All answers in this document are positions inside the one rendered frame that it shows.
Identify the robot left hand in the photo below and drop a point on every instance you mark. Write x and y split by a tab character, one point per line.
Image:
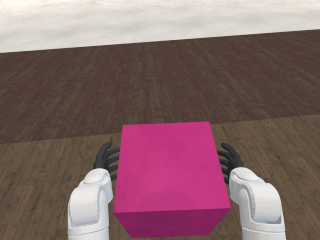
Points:
102	161

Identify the robot right hand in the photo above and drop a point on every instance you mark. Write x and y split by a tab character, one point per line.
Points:
233	158

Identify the left robot forearm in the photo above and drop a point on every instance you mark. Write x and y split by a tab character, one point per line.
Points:
88	214

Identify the carton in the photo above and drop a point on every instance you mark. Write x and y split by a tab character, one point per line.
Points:
169	181

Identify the right robot forearm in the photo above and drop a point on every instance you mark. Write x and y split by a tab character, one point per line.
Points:
260	207

